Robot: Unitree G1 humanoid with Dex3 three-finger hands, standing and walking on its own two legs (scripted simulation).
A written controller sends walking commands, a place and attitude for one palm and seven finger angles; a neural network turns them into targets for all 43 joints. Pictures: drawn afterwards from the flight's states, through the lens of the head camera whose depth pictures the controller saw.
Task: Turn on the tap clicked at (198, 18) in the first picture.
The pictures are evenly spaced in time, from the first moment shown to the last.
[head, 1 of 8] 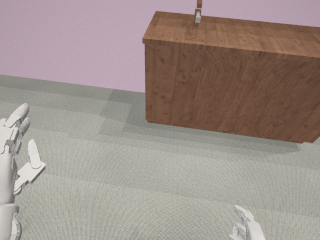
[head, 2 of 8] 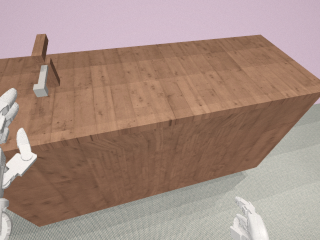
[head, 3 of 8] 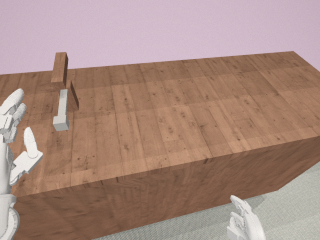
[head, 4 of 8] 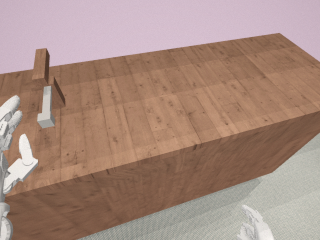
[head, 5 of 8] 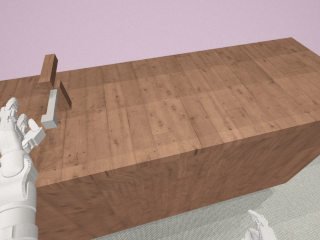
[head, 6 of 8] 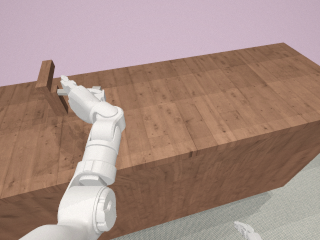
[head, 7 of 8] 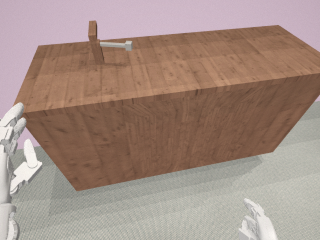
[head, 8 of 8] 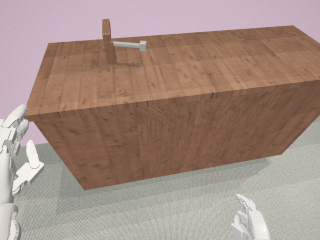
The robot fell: no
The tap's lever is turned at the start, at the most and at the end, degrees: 0 72 72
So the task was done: yes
